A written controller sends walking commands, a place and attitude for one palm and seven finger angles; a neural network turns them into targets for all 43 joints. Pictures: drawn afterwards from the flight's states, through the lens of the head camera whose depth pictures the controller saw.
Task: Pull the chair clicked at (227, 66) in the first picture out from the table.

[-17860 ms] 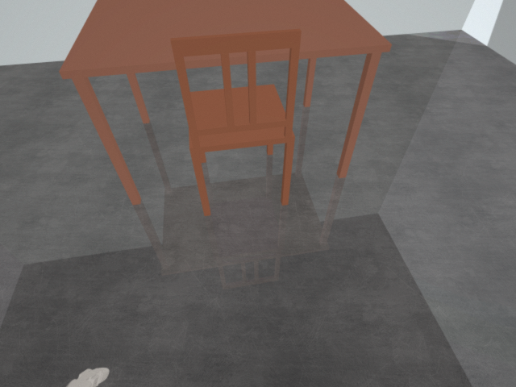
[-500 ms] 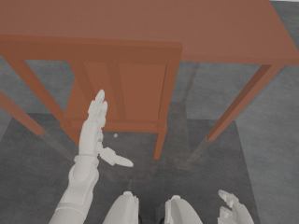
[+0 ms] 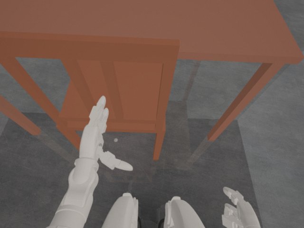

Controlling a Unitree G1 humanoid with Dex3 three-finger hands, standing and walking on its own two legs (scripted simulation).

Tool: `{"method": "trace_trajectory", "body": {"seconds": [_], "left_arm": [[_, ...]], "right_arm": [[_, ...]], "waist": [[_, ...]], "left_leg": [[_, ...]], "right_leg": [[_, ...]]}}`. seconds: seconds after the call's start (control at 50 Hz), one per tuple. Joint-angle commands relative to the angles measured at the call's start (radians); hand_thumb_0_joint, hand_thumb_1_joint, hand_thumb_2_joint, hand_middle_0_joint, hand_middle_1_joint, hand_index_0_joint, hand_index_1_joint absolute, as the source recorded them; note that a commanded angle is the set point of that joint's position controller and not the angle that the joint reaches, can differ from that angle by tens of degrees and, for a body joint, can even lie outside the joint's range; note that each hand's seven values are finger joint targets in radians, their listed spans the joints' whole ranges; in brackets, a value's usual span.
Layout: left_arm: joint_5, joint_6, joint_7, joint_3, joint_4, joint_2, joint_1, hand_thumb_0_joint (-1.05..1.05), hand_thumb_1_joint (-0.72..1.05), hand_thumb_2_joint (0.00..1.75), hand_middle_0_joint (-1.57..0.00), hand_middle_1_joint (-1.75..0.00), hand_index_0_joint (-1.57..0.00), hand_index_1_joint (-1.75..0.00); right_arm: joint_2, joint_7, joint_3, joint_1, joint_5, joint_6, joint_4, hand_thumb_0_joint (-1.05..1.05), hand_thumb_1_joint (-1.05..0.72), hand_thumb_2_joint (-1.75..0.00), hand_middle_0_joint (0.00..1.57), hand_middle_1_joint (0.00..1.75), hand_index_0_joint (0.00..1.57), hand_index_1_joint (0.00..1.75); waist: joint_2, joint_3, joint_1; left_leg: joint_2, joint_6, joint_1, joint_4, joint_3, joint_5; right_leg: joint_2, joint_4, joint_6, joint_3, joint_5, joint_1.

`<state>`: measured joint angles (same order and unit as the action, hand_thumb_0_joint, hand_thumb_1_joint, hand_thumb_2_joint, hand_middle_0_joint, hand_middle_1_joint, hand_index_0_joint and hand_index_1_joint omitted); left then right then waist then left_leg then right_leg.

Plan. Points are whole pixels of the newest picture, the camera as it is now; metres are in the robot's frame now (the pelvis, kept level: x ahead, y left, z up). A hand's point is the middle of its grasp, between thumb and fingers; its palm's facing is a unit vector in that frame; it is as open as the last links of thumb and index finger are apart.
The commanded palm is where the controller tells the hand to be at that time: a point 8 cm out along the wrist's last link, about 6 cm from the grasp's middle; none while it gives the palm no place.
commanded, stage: aim the fingers beside a spindle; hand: left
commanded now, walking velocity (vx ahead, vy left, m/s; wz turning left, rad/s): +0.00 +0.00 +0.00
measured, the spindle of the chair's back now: (84, 93) +0.48 +0.21 +0.01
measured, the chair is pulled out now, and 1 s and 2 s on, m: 0.00 0.00 0.00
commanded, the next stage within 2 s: none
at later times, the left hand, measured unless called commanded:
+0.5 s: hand (101, 134) +0.33 +0.13 +0.05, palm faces +0.01 -1.00 -0.05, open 16.9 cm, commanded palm +0.31 +0.17 +0.02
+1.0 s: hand (116, 148) +0.32 +0.10 +0.00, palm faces -0.10 -0.99 +0.05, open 16.9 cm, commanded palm +0.31 +0.16 +0.03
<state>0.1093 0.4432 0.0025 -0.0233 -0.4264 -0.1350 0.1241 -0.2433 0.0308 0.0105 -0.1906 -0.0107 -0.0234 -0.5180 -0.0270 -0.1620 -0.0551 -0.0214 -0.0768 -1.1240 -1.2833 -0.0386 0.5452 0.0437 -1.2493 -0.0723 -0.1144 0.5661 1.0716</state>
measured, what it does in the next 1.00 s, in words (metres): stands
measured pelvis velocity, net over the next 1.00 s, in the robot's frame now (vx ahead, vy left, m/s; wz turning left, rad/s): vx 0.00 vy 0.01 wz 0.00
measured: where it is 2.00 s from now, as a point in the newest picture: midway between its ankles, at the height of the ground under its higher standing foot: outside the picture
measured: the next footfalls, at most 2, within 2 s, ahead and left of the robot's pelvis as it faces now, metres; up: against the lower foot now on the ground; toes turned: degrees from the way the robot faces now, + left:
none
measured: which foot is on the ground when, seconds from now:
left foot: down 0.00-1.00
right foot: down 0.00-1.00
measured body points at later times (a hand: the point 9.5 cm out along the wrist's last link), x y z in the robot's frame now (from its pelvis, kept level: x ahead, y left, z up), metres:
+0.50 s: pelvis +0.00 +0.00 +0.00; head +0.10 +0.01 +0.44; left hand +0.32 +0.19 +0.05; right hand +0.16 -0.24 -0.10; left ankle +0.03 +0.07 -0.62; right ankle +0.02 -0.08 -0.62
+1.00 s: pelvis +0.00 +0.01 +0.00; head +0.11 +0.02 +0.44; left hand +0.32 +0.16 +0.00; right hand +0.15 -0.23 -0.10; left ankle +0.03 +0.07 -0.62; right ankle +0.02 -0.08 -0.62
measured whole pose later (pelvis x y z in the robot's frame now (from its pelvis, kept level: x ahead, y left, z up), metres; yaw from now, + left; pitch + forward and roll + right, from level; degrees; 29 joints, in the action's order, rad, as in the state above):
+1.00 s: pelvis +0.00 +0.01 +0.00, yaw +0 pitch +22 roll -3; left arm 0.14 0.39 0.03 -0.07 -0.40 -0.12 0.06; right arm -0.24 0.03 0.01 -0.22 -0.03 -0.03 -0.51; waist -0.04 -0.17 -0.05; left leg -0.03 -0.09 -1.11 -1.26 -0.04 0.54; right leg 0.04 -1.23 -0.06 -0.11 0.55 1.05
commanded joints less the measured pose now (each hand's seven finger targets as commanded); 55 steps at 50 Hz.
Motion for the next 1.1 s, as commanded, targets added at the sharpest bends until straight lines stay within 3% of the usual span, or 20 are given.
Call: {"method": "trace_trajectory", "body": {"seconds": [0.0, 0.12, 0.18, 0.22, 0.32, 0.36, 0.4, 0.46, 0.5, 0.56, 0.64, 0.68, 0.72, 0.78, 0.82, 0.9, 0.94, 0.98, 1.02, 1.08], "left_arm": [[0.013, 0.151, -0.048, 0.122, 0.416, -0.16, 0.208, 0.0, -0.5, 0.3, -0.06, -0.08, -0.06, -0.08], [0.016, 0.061, 0.044, -0.016, 0.153, -0.024, 0.052, 0.0, -0.5, 0.3, -0.06, -0.08, -0.06, -0.08], [0.038, 0.025, 0.091, -0.064, 0.121, 0.021, 0.075, 0.0, -0.5, 0.3, -0.06, -0.08, -0.06, -0.08], [0.049, 0.044, 0.083, -0.008, 0.192, -0.036, 0.119, 0.0, -0.5, 0.3, -0.06, -0.08, -0.06, -0.08], [0.028, 0.171, -0.036, 0.153, 0.519, -0.217, 0.189, 0.0, -0.5, 0.3, -0.06, -0.08, -0.06, -0.08], [0.005, 0.179, -0.067, 0.108, 0.483, -0.157, 0.133, 0.0, -0.5, 0.3, -0.06, -0.08, -0.06, -0.08], [-0.012, 0.146, -0.063, 0.07, 0.33, -0.108, 0.078, 0.0, -0.5, 0.3, -0.06, -0.08, -0.06, -0.08], [-0.017, 0.053, 0.007, -0.041, 0.101, 0.004, 0.031, 0.0, -0.5, 0.3, -0.06, -0.08, -0.06, -0.08], [0.004, 0.005, 0.058, -0.086, 0.054, 0.045, 0.081, 0.0, -0.5, 0.3, -0.06, -0.08, -0.06, -0.08], [0.031, 0.023, 0.072, -0.053, 0.165, 0.004, 0.193, 0.0, -0.5, 0.3, -0.06, -0.08, -0.06, -0.08], [0.031, 0.157, -0.036, 0.102, 0.565, -0.178, 0.27, 0.0, -0.5, 0.3, -0.06, -0.08, -0.06, -0.08], [0.011, 0.183, -0.09, 0.107, 0.555, -0.165, 0.192, 0.0, -0.5, 0.3, -0.06, -0.08, -0.06, -0.08], [-0.024, 0.16, -0.109, 0.104, 0.408, -0.149, 0.126, 0.0, -0.5, 0.3, -0.06, -0.08, -0.06, -0.08], [-0.057, 0.059, -0.052, -0.03, 0.083, -0.013, 0.076, 0.0, -0.5, 0.3, -0.06, -0.08, -0.06, -0.08], [-0.037, -0.001, 0.015, -0.095, 0.005, 0.06, 0.08, 0.0, -0.5, 0.3, -0.06, -0.08, -0.06, -0.08], [0.042, 0.01, 0.067, -0.051, 0.206, 0.019, 0.12, 0.0, -0.5, 0.3, -0.06, -0.08, -0.06, -0.08], [0.053, 0.091, 0.02, 0.028, 0.475, -0.087, 0.204, 0.0, -0.5, 0.3, -0.06, -0.08, -0.06, -0.08], [0.033, 0.159, -0.051, 0.057, 0.612, -0.132, 0.209, 0.0, -0.5, 0.3, -0.06, -0.08, -0.06, -0.08], [-0.011, 0.188, -0.114, 0.088, 0.579, -0.165, 0.182, 0.0, -0.5, 0.3, -0.06, -0.08, -0.06, -0.08], [-0.065, 0.144, -0.116, 0.03, 0.256, -0.083, 0.119, 0.0, -0.5, 0.3, -0.06, -0.08, -0.06, -0.08]], "right_arm": [[-0.12, 0.0, -0.05, -0.018, 0.011, 0.049, 0.123, 0.0, -0.9, -0.9, 0.2, 0.3, 0.2, 0.3], [-0.136, 0.002, -0.048, -0.031, -0.007, 0.043, 0.105, 0.0, -0.9, -0.9, 0.2, 0.3, 0.2, 0.3], [-0.145, -0.002, -0.052, -0.03, -0.021, 0.042, 0.113, 0.0, -0.9, -0.9, 0.2, 0.3, 0.2, 0.3], [-0.147, -0.012, -0.055, -0.031, -0.015, 0.048, 0.117, 0.0, -0.9, -0.9, 0.2, 0.3, 0.2, 0.3], [-0.13, -0.014, -0.057, -0.028, 0.011, 0.074, 0.116, 0.0, -0.9, -0.9, 0.2, 0.3, 0.2, 0.3], [-0.114, -0.006, -0.051, -0.021, 0.016, 0.073, 0.107, 0.0, -0.9, -0.9, 0.2, 0.3, 0.2, 0.3], [-0.122, 0.006, -0.05, -0.015, 0.013, 0.062, 0.095, 0.0, -0.9, -0.9, 0.2, 0.3, 0.2, 0.3], [-0.141, 0.012, -0.048, -0.018, -0.005, 0.042, 0.099, 0.0, -0.9, -0.9, 0.2, 0.3, 0.2, 0.3], [-0.154, 0.006, -0.047, -0.016, -0.025, 0.034, 0.116, 0.0, -0.9, -0.9, 0.2, 0.3, 0.2, 0.3], [-0.157, -0.008, -0.053, -0.017, -0.023, 0.04, 0.13, 0.0, -0.9, -0.9, 0.2, 0.3, 0.2, 0.3], [-0.139, -0.017, -0.058, -0.025, 0.008, 0.068, 0.134, 0.0, -0.9, -0.9, 0.2, 0.3, 0.2, 0.3], [-0.121, -0.009, -0.053, -0.023, 0.016, 0.072, 0.113, 0.0, -0.9, -0.9, 0.2, 0.3, 0.2, 0.3], [-0.121, 0.003, -0.051, -0.028, 0.019, 0.059, 0.096, 0.0, -0.9, -0.9, 0.2, 0.3, 0.2, 0.3], [-0.136, 0.016, -0.042, -0.019, 0.005, 0.03, 0.088, 0.0, -0.9, -0.9, 0.2, 0.3, 0.2, 0.3], [-0.148, 0.014, -0.041, -0.009, -0.02, 0.022, 0.112, 0.0, -0.9, -0.9, 0.2, 0.3, 0.2, 0.3], [-0.152, -0.001, -0.058, -0.023, -0.023, 0.029, 0.148, 0.0, -0.9, -0.9, 0.2, 0.3, 0.2, 0.3], [-0.141, -0.009, -0.065, -0.024, -0.008, 0.047, 0.156, 0.0, -0.9, -0.9, 0.2, 0.3, 0.2, 0.3], [-0.121, -0.011, -0.057, -0.036, 0.006, 0.065, 0.134, 0.0, -0.9, -0.9, 0.2, 0.3, 0.2, 0.3], [-0.119, -0.009, -0.054, -0.043, 0.018, 0.067, 0.102, 0.0, -0.9, -0.9, 0.2, 0.3, 0.2, 0.3], [-0.119, 0.008, -0.045, -0.024, 0.018, 0.05, 0.073, 0.0, -0.9, -0.9, 0.2, 0.3, 0.2, 0.3]], "waist": [[-0.071, -0.516, 0.038], [0.089, -0.291, -0.034], [0.1, -0.249, -0.042], [0.086, -0.296, -0.026], [-0.091, -0.513, 0.04], [-0.086, -0.483, 0.027], [-0.037, -0.357, 0.001], [0.078, -0.226, -0.036], [0.117, -0.207, -0.045], [0.059, -0.295, -0.031], [-0.128, -0.571, 0.045], [-0.129, -0.54, 0.042], [-0.059, -0.445, 0.017], [0.073, -0.212, -0.042], [0.116, -0.174, -0.044], [0.051, -0.359, -0.002], [-0.059, -0.528, 0.035], [-0.113, -0.554, 0.037], [-0.092, -0.483, 0.018], [0.024, -0.271, -0.033]], "left_leg": [[0.019, 0.05, 0.372, 0.168, 0.112, -0.391], [0.017, 0.032, 0.209, 0.165, 0.103, -0.258], [0.014, 0.03, 0.195, 0.166, 0.106, -0.199], [0.014, 0.03, 0.208, 0.158, 0.105, -0.218], [0.022, 0.055, 0.404, 0.171, 0.124, -0.407], [0.026, 0.061, 0.423, 0.177, 0.131, -0.433], [0.029, 0.055, 0.341, 0.178, 0.133, -0.345], [0.022, 0.042, 0.222, 0.184, 0.13, -0.194], [0.014, 0.033, 0.195, 0.194, 0.13, -0.121], [0.016, 0.034, 0.254, 0.188, 0.137, -0.149], [0.026, 0.067, 0.492, 0.195, 0.156, -0.375], [0.036, 0.092, 0.523, 0.2, 0.167, -0.459], [0.038, 0.08, 0.437, 0.192, 0.166, -0.435], [0.026, 0.047, 0.224, 0.183, 0.143, -0.191], [0.014, 0.036, 0.2, 0.207, 0.136, -0.133], [0.019, 0.042, 0.309, 0.202, 0.14, -0.237], [0.026, 0.057, 0.45, 0.196, 0.148, -0.371], [0.034, 0.082, 0.532, 0.203, 0.16, -0.468], [0.043, 0.093, 0.512, 0.197, 0.178, -0.483], [0.031, 0.055, 0.293, 0.169, 0.151, -0.285]], "right_leg": [[-0.027, 0.16, 0.036, 0.131, -0.381, -0.275], [-0.026, 0.214, 0.049, 0.134, -0.314, -0.241], [-0.031, 0.234, 0.047, 0.131, -0.245, -0.204], [-0.031, 0.222, 0.044, 0.134, -0.256, -0.219], [-0.024, 0.153, 0.03, 0.117, -0.353, -0.235], [-0.023, 0.152, 0.032, 0.109, -0.361, -0.211], [-0.02, 0.167, 0.036, 0.101, -0.298, -0.169], [-0.02, 0.202, 0.04, 0.097, -0.203, -0.137], [-0.024, 0.233, 0.04, 0.105, -0.133, -0.145], [-0.029, 0.217, 0.036, 0.105, -0.148, -0.138], [-0.025, 0.158, 0.026, 0.107, -0.274, -0.175], [-0.021, 0.143, 0.025, 0.094, -0.31, -0.146], [-0.016, 0.144, 0.03, 0.086, -0.308, -0.145], [-0.018, 0.185, 0.039, 0.086, -0.18, -0.1], [-0.021, 0.221, 0.033, 0.092, -0.14, -0.123], [-0.028, 0.206, 0.031, 0.095, -0.226, -0.178], [-0.028, 0.175, 0.028, 0.103, -0.304, -0.203], [-0.024, 0.156, 0.026, 0.096, -0.334, -0.177], [-0.015, 0.141, 0.027, 0.088, -0.317, -0.117], [-0.018, 0.164, 0.038, 0.091, -0.233, -0.106]]}}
